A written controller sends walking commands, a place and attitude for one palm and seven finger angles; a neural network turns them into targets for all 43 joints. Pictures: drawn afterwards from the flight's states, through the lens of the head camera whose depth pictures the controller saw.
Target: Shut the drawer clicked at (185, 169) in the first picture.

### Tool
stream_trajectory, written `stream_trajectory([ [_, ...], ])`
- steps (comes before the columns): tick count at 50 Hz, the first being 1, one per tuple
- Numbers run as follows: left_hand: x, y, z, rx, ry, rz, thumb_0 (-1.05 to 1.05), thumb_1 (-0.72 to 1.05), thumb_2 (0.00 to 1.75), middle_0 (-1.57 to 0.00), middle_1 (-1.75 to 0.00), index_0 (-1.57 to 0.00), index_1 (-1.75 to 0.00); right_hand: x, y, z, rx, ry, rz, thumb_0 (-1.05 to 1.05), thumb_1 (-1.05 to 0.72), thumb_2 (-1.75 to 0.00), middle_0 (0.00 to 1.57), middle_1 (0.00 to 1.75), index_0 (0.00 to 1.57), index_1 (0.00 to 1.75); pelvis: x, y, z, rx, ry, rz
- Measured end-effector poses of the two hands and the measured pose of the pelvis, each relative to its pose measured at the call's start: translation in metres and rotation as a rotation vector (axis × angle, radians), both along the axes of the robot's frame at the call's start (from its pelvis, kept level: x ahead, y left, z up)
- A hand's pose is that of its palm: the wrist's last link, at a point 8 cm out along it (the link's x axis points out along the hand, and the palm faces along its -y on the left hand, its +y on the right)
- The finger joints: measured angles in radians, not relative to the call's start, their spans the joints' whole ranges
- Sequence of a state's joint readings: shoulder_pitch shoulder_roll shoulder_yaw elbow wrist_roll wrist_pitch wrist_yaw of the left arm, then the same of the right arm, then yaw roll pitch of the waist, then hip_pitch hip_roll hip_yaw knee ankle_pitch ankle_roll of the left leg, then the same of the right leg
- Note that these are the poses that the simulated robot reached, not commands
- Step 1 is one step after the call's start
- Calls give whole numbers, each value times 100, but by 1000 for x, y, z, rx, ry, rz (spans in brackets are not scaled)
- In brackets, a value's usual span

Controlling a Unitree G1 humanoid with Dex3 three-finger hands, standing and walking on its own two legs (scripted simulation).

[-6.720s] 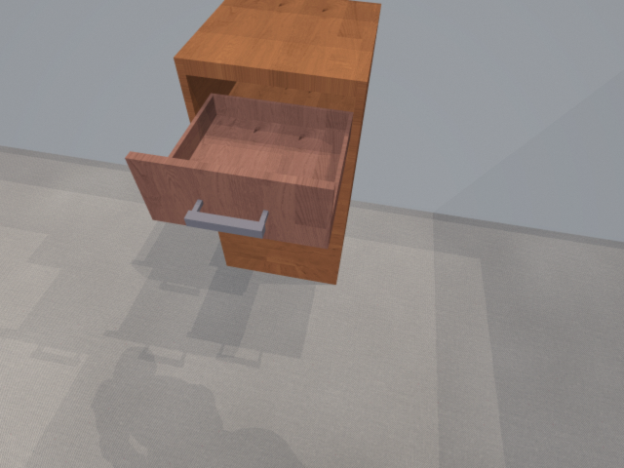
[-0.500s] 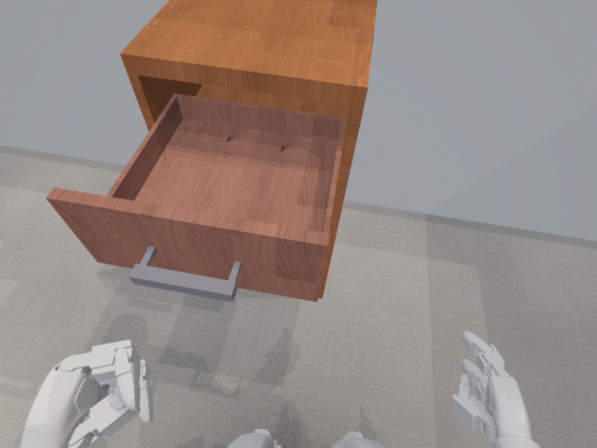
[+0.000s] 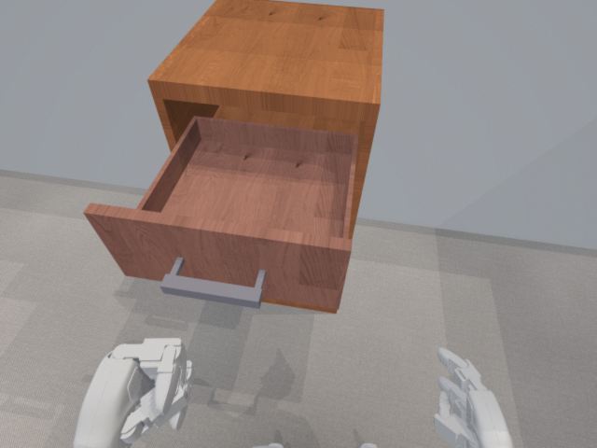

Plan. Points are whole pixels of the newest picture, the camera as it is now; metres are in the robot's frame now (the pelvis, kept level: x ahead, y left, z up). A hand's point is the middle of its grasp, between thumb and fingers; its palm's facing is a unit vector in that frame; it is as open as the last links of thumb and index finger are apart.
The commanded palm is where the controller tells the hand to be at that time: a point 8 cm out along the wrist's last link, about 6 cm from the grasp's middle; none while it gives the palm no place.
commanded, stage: raise the hand and make a fist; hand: left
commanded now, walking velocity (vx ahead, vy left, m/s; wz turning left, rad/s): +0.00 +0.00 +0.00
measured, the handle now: (216, 280) +0.36 +0.16 -0.01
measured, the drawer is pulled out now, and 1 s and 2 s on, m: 0.30 0.30 0.30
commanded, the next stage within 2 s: bring the fist close to the handle in 0.22 s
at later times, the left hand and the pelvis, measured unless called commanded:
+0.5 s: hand (188, 387) +0.18 +0.14 +0.07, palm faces -0.03 -1.00 -0.07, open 3.3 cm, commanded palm +0.15 +0.19 +0.07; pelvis +0.01 -0.03 +0.00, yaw +1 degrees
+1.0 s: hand (212, 361) +0.22 +0.13 +0.02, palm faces -0.08 -1.00 -0.05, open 3.3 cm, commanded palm +0.20 +0.19 +0.02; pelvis +0.01 -0.05 -0.02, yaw +0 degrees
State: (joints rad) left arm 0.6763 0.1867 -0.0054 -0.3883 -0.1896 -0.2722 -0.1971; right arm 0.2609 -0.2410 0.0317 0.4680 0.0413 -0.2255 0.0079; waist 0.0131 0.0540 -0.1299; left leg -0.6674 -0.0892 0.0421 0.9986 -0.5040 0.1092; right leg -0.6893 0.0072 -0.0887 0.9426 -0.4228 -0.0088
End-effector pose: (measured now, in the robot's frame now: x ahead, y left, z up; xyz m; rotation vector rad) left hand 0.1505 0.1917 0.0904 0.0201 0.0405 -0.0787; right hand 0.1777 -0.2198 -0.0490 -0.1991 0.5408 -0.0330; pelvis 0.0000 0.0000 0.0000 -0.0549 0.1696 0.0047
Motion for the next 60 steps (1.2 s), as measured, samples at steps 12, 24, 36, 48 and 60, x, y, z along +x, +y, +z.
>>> stream_trajectory([
  [12,3,12,5,48,7,73,2,90,90,-140,-160,-140,-160,-3,-24,1,-9,27,-68,2,-90,-90,20,30,21,30,9,-13,3,3,13,-8],
  [24,8,-2,-12,56,36,35,2,90,90,-140,-160,-140,-160,17,-36,3,-13,-19,-30,2,-90,-90,20,30,21,30,7,-32,0,9,30,8],
  [36,38,-8,-38,51,45,4,2,90,90,-140,-160,-140,-160,8,-60,-17,-38,58,-47,2,-90,-90,20,30,21,30,8,-50,-7,13,72,9],
  [48,55,-4,-61,44,55,17,2,90,90,-140,-160,-140,-160,-3,-75,-35,-56,126,-87,2,-90,-90,20,30,21,30,10,-53,-16,19,118,-2],
  [60,71,-5,-84,29,16,4,2,90,90,-140,-160,-140,-160,0,-64,-55,-57,151,-63,2,-90,-90,20,30,21,30,4,-45,-33,16,162,-7],
])
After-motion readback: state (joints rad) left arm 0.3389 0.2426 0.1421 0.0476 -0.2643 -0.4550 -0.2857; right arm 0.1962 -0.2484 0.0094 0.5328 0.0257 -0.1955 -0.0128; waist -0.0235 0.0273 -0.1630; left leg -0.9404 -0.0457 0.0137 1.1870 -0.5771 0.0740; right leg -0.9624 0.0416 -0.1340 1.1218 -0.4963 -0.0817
